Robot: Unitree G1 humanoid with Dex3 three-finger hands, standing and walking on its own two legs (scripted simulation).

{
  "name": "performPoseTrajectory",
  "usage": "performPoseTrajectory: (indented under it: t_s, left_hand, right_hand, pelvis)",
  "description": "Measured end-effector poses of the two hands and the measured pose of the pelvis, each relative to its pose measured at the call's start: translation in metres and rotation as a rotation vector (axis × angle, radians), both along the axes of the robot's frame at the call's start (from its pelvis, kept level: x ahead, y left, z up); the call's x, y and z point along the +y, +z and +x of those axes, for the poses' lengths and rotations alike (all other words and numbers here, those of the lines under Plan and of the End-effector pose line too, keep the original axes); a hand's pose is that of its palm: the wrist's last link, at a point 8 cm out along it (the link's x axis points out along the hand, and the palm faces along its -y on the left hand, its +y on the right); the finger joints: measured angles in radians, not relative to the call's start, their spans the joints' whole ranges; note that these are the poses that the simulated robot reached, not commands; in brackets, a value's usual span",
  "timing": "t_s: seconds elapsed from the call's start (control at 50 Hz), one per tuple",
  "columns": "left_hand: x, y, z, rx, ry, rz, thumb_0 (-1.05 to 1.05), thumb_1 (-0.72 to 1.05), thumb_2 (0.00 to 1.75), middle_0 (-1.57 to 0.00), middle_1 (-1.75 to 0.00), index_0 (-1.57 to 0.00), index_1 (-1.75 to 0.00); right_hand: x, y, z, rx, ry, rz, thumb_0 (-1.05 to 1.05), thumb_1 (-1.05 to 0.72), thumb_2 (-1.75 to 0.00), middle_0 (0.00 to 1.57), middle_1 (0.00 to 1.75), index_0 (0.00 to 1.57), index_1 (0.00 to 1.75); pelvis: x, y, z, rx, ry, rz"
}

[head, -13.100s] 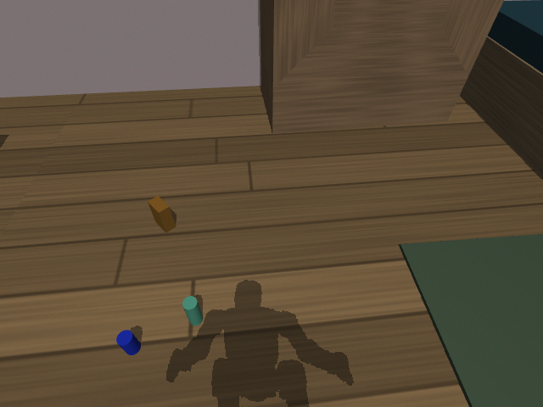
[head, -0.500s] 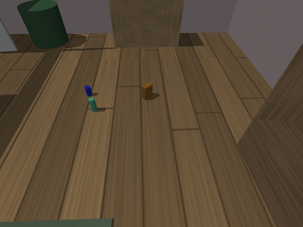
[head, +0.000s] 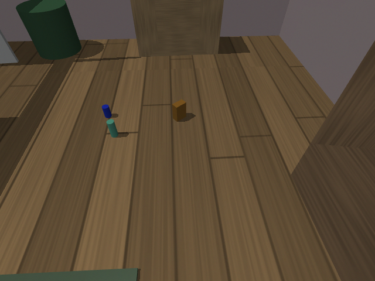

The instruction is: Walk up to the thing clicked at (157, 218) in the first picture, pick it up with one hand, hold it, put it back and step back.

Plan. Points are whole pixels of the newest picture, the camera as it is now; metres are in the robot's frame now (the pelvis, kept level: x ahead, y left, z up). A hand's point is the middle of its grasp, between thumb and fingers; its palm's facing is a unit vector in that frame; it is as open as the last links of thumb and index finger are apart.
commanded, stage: stand
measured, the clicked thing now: (179, 110) +1.46 +0.11 -0.71
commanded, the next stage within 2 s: none
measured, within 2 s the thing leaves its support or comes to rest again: neither
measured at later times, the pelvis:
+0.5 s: pelvis +0.01 -0.01 +0.00, yaw +0 degrees
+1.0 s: pelvis +0.01 -0.02 +0.00, yaw +0 degrees
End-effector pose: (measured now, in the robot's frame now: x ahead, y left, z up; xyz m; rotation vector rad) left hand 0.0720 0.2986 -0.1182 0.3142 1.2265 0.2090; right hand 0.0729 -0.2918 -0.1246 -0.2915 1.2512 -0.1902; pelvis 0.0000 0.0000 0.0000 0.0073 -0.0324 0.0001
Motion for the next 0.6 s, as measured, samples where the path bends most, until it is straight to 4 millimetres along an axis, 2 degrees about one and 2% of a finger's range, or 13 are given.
performPoseTrajectory:
  t_s: [0.32, 0.6]
  left_hand:
    - [-0.008, 0.0, 0.002, 0.007, 0.007, -0.001, 0.01, 0.91, 0.9, -0.21, -0.3, -0.2, -0.3]
    - [-0.013, 0.0, 0.008, -0.005, 0.006, -0.003, 0.01, 0.91, 0.9, -0.21, -0.3, -0.2, -0.3]
  right_hand:
    - [-0.011, 0.0, -0.002, 0.013, 0.005, -0.008, 0.01, -0.9, -0.9, 0.2, 0.3, 0.2, 0.3]
    - [-0.015, 0.001, 0.008, -0.01, 0.014, -0.013, 0.01, -0.9, -0.9, 0.2, 0.3, 0.2, 0.3]
  pelvis:
    - [-0.008, 0.0, 0.004, 0.006, 0.001, -0.002]
    - [-0.013, -0.001, 0.008, 0.0, 0.001, -0.005]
